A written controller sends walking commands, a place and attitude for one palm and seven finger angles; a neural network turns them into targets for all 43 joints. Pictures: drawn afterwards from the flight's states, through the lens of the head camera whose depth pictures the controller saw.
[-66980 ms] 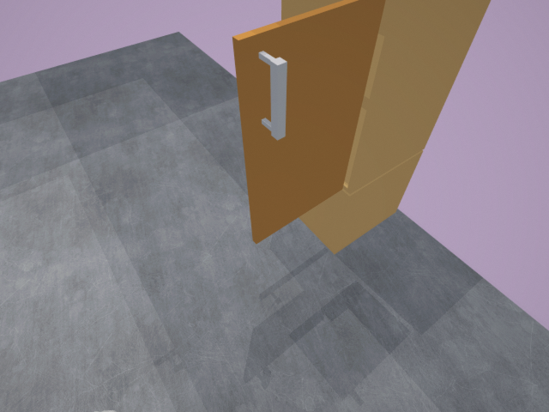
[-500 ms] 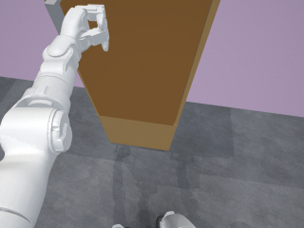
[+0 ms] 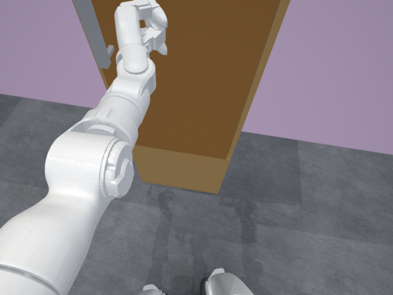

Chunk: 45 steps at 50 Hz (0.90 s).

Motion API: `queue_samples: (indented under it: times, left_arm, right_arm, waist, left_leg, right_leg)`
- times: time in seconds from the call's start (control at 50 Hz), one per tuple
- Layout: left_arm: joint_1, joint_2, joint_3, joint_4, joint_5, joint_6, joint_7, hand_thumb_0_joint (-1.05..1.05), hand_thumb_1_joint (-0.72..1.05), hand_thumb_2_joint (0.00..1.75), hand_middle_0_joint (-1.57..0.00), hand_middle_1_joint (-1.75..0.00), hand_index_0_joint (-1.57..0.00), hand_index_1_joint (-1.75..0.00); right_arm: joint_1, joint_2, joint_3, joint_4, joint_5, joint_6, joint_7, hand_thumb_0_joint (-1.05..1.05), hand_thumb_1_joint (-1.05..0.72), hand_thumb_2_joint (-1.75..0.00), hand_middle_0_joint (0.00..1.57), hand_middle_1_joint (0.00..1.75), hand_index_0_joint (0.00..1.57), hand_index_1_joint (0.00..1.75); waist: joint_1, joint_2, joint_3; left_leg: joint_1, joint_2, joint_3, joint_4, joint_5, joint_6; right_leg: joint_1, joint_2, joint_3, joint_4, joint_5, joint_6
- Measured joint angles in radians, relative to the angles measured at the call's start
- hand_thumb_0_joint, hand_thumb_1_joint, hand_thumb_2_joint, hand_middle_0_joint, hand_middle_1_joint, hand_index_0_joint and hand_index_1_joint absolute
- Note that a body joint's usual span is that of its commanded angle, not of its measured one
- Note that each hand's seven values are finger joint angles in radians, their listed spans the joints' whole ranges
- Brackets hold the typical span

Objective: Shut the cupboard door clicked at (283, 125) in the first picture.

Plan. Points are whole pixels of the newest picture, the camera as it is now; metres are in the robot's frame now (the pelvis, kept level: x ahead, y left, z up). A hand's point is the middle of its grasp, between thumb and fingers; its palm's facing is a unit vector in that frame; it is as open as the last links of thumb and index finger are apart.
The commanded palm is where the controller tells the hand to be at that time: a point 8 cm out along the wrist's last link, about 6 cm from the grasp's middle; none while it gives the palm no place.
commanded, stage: pull the fist back off the door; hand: left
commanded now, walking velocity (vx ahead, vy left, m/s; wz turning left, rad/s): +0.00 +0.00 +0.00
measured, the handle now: (97, 25) +0.60 +0.10 +0.18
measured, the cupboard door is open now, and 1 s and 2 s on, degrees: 0 0 0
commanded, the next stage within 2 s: draw the hand back to the body in 0.56 s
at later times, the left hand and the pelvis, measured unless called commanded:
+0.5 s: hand (167, 54) +0.52 -0.02 +0.17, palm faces -0.01 -1.00 +0.01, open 3.1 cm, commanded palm +0.48 +0.03 +0.18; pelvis +0.03 -0.01 +0.02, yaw -4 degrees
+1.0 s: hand (118, 93) +0.42 +0.06 +0.19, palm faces +0.04 -1.00 -0.04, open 3.1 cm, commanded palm +0.38 +0.10 +0.19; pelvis +0.02 -0.03 +0.03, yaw -2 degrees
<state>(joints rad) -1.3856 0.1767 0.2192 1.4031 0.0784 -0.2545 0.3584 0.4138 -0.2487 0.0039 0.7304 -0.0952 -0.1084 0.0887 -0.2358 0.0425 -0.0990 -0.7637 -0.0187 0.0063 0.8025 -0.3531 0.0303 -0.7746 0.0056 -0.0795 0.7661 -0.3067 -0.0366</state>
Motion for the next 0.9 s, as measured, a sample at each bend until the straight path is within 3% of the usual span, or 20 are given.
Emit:
queue_samples:
  times: [0.06, 0.14, 0.22, 0.3, 0.38, 0.48, 0.56, 0.66, 0.74, 0.82, 0.9]
  left_arm:
    - [0.001, 0.019, -0.004, 0.010, -0.010, 0.015, -0.033, -0.02, 0.93, 1.04, -1.30, -1.50, -1.31, -1.50]
    - [0.013, 0.028, 0.011, 0.018, -0.062, 0.049, -0.079, -0.04, 0.96, 1.03, -1.30, -1.50, -1.31, -1.50]
    - [0.064, 0.007, 0.018, -0.020, -0.105, 0.032, -0.100, -0.03, 0.94, 0.98, -1.30, -1.50, -1.30, -1.50]
    - [0.152, -0.034, 0.007, -0.099, -0.095, -0.021, -0.099, -0.01, 0.92, 0.95, -1.30, -1.50, -1.30, -1.50]
    - [0.249, -0.073, -0.019, -0.180, -0.075, -0.029, -0.085, 0.00, 0.91, 0.92, -1.30, -1.50, -1.30, -1.50]
    - [0.408, -0.119, -0.039, -0.369, -0.103, 0.001, -0.081, 0.01, 0.90, 0.91, -1.30, -1.50, -1.30, -1.50]
    - [0.504, -0.145, -0.102, -0.508, -0.114, 0.033, -0.091, 0.02, 0.90, 0.90, -1.30, -1.50, -1.30, -1.50]
    - [0.509, -0.172, -0.155, -0.549, -0.129, 0.134, -0.106, 0.02, 0.90, 0.90, -1.31, -1.50, -1.30, -1.50]
    - [0.501, -0.191, -0.146, -0.541, -0.150, 0.206, -0.116, 0.01, 0.89, 0.90, -1.31, -1.50, -1.30, -1.50]
    - [0.607, -0.187, -0.102, -0.640, -0.162, 0.200, -0.143, 0.01, 0.89, 0.90, -1.30, -1.50, -1.30, -1.50]
    - [0.760, -0.145, -0.115, -0.781, -0.142, 0.174, -0.178, 0.01, 0.89, 0.90, -1.30, -1.50, -1.30, -1.50]
  right_arm:
    - [0.013, 0.002, 0.003, -0.004, 0.012, 0.018, -0.007, 0.01, -0.91, -0.90, 0.20, 0.30, 0.20, 0.30]
    - [0.043, -0.007, 0.005, -0.003, 0.027, 0.036, -0.022, 0.01, -0.91, -0.90, 0.21, 0.30, 0.20, 0.30]
    - [0.074, -0.017, -0.001, -0.002, 0.032, 0.036, -0.026, 0.01, -0.91, -0.90, 0.21, 0.30, 0.20, 0.30]
    - [0.089, -0.024, -0.014, -0.009, 0.032, 0.037, -0.021, 0.01, -0.91, -0.90, 0.20, 0.30, 0.20, 0.30]
    - [0.078, -0.025, -0.029, -0.022, 0.036, 0.050, -0.018, 0.01, -0.91, -0.90, 0.20, 0.30, 0.20, 0.30]
    - [0.040, -0.018, -0.043, -0.045, 0.051, 0.066, -0.031, 0.01, -0.91, -0.90, 0.20, 0.30, 0.20, 0.30]
    - [-0.003, -0.006, -0.047, -0.052, 0.066, 0.071, -0.040, 0.01, -0.91, -0.90, 0.20, 0.30, 0.20, 0.30]
    - [-0.077, 0.009, -0.032, -0.055, 0.086, 0.091, -0.052, 0.01, -0.91, -0.90, 0.20, 0.30, 0.20, 0.30]
    - [-0.133, 0.013, -0.018, -0.075, 0.095, 0.105, -0.064, 0.01, -0.91, -0.90, 0.20, 0.30, 0.20, 0.30]
    - [-0.161, 0.014, -0.008, -0.112, 0.101, 0.116, -0.076, 0.01, -0.91, -0.90, 0.20, 0.30, 0.20, 0.30]
    - [-0.166, 0.015, -0.007, -0.137, 0.112, 0.122, -0.082, 0.01, -0.91, -0.90, 0.20, 0.30, 0.20, 0.30]
  waist:
    - [-0.001, 0.006, 0.008]
    - [0.009, 0.013, 0.015]
    - [0.022, 0.010, 0.013]
    - [0.036, 0.003, 0.008]
    - [0.053, 0.003, 0.011]
    - [0.090, 0.013, 0.015]
    - [0.128, 0.023, 0.011]
    - [0.164, 0.014, 0.007]
    - [0.178, 0.002, 0.011]
    - [0.190, -0.002, 0.012]
    - [0.207, 0.001, 0.020]
  left_leg:
    - [0.019, 0.002, 0.012, -0.014, 0.005, 0.002]
    - [0.064, 0.007, 0.026, -0.050, 0.015, 0.003]
    - [0.106, 0.011, 0.036, -0.081, 0.018, 0.002]
    - [0.136, 0.016, 0.044, -0.095, 0.013, -0.001]
    - [0.167, 0.018, 0.048, -0.105, 0.005, -0.003]
    - [0.238, 0.022, 0.059, -0.143, 0.003, -0.007]
    - [0.301, 0.023, 0.054, -0.173, 0.003, -0.012]
    - [0.360, 0.021, 0.033, -0.205, 0.014, -0.019]
    - [0.389, 0.019, 0.023, -0.228, 0.029, -0.025]
    - [0.427, 0.022, 0.033, -0.261, 0.045, -0.029]
    - [0.467, 0.023, 0.036, -0.280, 0.053, -0.031]
  right_leg:
    - [0.013, 0.003, 0.012, -0.010, 0.007, 0.001]
    - [0.050, 0.009, 0.027, -0.042, 0.020, 0.003]
    - [0.086, 0.015, 0.039, -0.068, 0.027, 0.002]
    - [0.110, 0.021, 0.047, -0.076, 0.021, -0.001]
    - [0.137, 0.024, 0.052, -0.080, 0.012, -0.003]
    - [0.197, 0.031, 0.064, -0.107, 0.008, -0.005]
    - [0.260, 0.033, 0.061, -0.131, 0.004, -0.009]
    - [0.324, 0.031, 0.042, -0.160, 0.005, -0.015]
    - [0.354, 0.029, 0.031, -0.178, 0.013, -0.021]
    - [0.381, 0.033, 0.042, -0.196, 0.024, -0.025]
    - [0.417, 0.036, 0.045, -0.207, 0.029, -0.028]
